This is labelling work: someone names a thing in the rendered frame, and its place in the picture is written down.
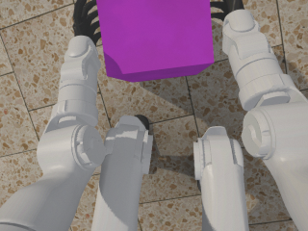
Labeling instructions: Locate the robot right thigh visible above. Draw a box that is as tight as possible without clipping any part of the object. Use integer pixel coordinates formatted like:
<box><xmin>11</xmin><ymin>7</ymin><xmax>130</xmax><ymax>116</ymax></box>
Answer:
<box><xmin>193</xmin><ymin>135</ymin><xmax>249</xmax><ymax>231</ymax></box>

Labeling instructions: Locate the left robot hand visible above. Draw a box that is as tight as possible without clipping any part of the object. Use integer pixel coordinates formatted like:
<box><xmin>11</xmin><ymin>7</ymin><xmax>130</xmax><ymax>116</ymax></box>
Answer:
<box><xmin>72</xmin><ymin>0</ymin><xmax>101</xmax><ymax>47</ymax></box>

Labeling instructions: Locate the robot right upper arm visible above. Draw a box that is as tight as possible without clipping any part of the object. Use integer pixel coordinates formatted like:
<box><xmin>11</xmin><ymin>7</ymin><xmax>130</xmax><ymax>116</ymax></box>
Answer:
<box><xmin>241</xmin><ymin>101</ymin><xmax>308</xmax><ymax>231</ymax></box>

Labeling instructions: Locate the robot left upper arm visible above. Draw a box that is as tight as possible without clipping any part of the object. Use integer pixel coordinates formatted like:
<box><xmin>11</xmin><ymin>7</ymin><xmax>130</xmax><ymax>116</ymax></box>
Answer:
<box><xmin>0</xmin><ymin>123</ymin><xmax>106</xmax><ymax>231</ymax></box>

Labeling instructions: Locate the carton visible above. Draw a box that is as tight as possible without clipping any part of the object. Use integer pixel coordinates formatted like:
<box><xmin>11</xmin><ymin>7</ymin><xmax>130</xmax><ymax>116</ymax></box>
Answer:
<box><xmin>96</xmin><ymin>0</ymin><xmax>215</xmax><ymax>83</ymax></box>

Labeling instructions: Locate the right robot foot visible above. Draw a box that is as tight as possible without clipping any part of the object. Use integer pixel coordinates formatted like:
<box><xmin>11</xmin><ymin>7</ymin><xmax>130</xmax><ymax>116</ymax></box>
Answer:
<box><xmin>196</xmin><ymin>141</ymin><xmax>201</xmax><ymax>192</ymax></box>

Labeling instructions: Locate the right robot hand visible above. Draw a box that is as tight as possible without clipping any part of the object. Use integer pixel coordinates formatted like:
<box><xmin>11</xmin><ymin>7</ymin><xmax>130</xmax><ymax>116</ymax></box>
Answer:
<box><xmin>210</xmin><ymin>0</ymin><xmax>244</xmax><ymax>21</ymax></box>

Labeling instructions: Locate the right robot forearm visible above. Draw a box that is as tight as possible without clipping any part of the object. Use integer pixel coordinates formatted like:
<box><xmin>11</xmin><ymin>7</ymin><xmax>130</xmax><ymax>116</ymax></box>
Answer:
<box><xmin>221</xmin><ymin>9</ymin><xmax>308</xmax><ymax>112</ymax></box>

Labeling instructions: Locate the left robot forearm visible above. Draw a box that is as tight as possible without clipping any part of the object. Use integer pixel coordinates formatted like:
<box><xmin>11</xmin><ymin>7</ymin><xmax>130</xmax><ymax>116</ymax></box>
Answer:
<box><xmin>37</xmin><ymin>36</ymin><xmax>101</xmax><ymax>155</ymax></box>

